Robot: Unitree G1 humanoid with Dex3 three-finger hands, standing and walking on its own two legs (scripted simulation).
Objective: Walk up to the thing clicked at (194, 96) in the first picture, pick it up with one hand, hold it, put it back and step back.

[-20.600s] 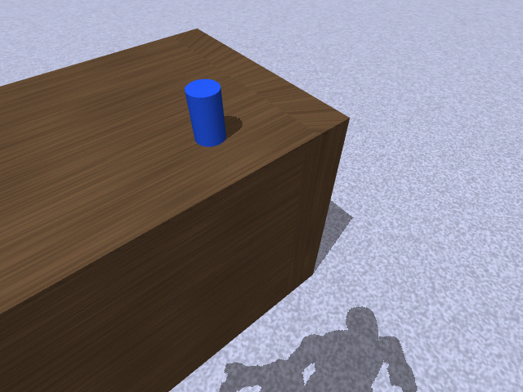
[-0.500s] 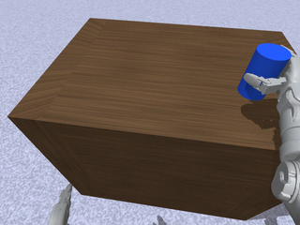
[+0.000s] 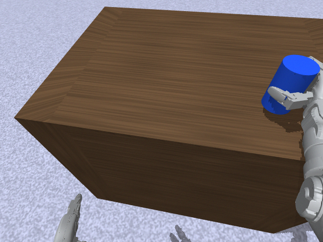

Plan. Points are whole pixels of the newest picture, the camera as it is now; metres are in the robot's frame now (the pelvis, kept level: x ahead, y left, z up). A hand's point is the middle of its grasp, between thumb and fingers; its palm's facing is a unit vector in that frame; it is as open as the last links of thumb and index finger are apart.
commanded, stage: lower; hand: right
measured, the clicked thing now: (287, 86) +0.48 -0.23 +0.14
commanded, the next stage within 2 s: loosen in 0.68 s
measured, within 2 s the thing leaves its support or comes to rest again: rests again in 0.58 s
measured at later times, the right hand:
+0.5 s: hand (285, 91) +0.48 -0.24 +0.11, palm faces +0.21 +0.98 +0.02, open 10.3 cm
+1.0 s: hand (288, 94) +0.48 -0.25 +0.11, palm faces +0.22 +0.97 +0.02, open 10.3 cm
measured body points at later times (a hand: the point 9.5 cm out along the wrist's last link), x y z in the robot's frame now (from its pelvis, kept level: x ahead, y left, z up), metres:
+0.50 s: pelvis +0.00 +0.00 -0.01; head +0.07 -0.02 +0.43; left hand +0.15 +0.26 -0.08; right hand +0.47 -0.29 +0.12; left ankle +0.01 +0.13 -0.73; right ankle +0.00 -0.12 -0.73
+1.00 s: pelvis -0.01 +0.00 -0.02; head +0.07 -0.02 +0.42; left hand +0.14 +0.26 -0.07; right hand +0.47 -0.30 +0.11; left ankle +0.01 +0.13 -0.73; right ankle +0.00 -0.12 -0.73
